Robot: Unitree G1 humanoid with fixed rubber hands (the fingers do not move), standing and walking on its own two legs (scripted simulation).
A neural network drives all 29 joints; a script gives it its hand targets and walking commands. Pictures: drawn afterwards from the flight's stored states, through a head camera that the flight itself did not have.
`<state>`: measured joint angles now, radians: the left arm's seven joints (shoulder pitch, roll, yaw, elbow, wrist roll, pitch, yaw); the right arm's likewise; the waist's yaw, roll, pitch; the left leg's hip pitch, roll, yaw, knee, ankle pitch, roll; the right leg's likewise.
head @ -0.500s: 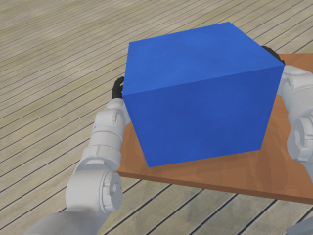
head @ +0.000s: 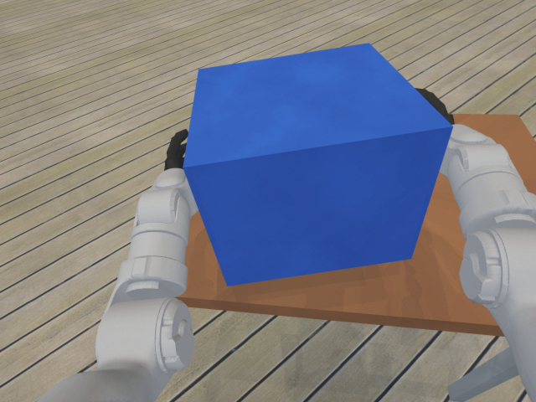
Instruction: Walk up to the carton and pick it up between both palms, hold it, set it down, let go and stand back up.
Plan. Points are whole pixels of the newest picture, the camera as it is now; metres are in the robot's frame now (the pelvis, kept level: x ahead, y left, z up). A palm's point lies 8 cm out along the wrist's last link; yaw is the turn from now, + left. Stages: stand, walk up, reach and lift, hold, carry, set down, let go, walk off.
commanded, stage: reach and lift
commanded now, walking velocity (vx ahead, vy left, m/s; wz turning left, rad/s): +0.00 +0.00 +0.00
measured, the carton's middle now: (300, 160) +0.46 +0.02 +0.12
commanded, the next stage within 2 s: none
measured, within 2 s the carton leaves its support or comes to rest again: neither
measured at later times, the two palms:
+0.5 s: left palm (170, 159) +0.41 +0.21 +0.17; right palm (443, 141) +0.44 -0.17 +0.19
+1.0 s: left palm (172, 174) +0.39 +0.21 +0.15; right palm (438, 156) +0.44 -0.17 +0.16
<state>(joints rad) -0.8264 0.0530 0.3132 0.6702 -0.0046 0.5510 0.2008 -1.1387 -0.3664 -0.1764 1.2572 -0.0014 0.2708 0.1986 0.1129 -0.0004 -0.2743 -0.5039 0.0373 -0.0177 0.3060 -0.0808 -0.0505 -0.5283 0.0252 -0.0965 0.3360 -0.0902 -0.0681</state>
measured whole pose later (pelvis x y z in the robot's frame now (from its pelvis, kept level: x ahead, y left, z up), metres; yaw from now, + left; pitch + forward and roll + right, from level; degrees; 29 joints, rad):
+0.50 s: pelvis +0.01 +0.02 +0.01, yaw +0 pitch +7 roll +0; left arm -0.77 0.11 0.26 0.59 0.00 0.57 0.17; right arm -0.99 -0.31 -0.12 1.06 0.15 0.31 0.12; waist 0.02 0.02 -0.19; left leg -0.33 0.02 -0.02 0.32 -0.13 -0.02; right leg -0.32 0.01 -0.08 0.28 -0.10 -0.03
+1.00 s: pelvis +0.01 +0.02 +0.01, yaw +0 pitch +7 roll +0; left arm -0.67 0.07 0.26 0.49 0.06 0.56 0.17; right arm -0.91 -0.30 -0.08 1.02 0.17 0.25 0.13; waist 0.03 0.02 -0.16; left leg -0.30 0.02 -0.02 0.29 -0.12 -0.03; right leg -0.30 0.03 -0.07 0.27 -0.09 -0.04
